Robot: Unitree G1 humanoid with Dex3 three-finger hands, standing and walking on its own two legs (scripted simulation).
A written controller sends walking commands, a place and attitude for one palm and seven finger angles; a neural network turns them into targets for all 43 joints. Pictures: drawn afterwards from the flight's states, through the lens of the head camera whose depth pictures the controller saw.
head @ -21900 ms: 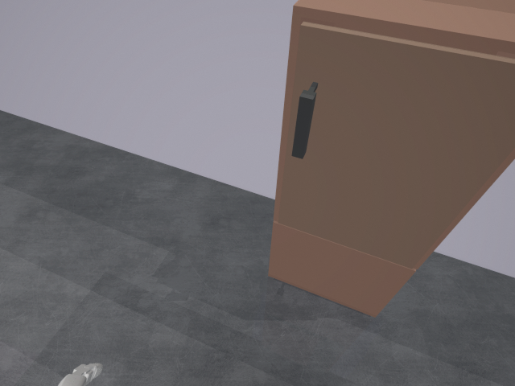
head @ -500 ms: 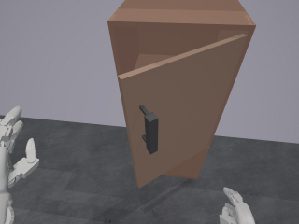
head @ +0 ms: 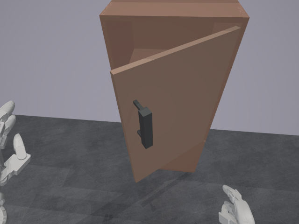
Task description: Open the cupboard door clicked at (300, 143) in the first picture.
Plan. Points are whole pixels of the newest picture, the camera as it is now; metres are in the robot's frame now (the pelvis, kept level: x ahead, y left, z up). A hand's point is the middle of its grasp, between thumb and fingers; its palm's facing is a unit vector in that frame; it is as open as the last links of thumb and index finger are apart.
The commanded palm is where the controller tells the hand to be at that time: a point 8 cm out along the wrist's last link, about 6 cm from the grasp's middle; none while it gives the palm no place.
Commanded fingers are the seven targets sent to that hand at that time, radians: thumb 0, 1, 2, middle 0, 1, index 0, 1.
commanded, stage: step back with the hand held close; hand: left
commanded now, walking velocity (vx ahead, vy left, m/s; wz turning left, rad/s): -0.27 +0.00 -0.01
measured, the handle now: (142, 124) +0.36 +0.06 +0.08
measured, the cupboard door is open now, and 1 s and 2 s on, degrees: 39 39 39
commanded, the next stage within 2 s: stop stepping back and stand still in 0.90 s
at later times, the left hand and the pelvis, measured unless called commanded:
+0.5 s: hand out of the picture +0.12 +0.29 +0.15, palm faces +0.42 -0.76 -0.50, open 7.4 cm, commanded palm +0.06 +0.33 +0.17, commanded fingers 0.00 0.90 0.90 -0.20 -0.30 -0.20 -0.30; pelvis -0.09 +0.03 -0.02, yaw +0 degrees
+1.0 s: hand out of the picture +0.00 +0.30 +0.16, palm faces +0.48 -0.76 -0.45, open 7.4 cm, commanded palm -0.06 +0.33 +0.17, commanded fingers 0.00 0.90 0.90 -0.20 -0.30 -0.20 -0.30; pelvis -0.19 +0.03 -0.03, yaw +1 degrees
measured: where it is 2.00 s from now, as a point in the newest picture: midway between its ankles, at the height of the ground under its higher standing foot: outside the picture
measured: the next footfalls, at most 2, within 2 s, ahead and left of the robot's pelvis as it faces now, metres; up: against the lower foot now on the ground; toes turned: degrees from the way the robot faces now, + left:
right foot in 1.02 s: -0.28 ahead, -0.05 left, +0.00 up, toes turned -3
left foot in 1.18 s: -0.13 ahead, +0.13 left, +0.00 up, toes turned +0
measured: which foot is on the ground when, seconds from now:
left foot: down 0.00-1.00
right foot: down 0.00-0.78, up 0.80-1.00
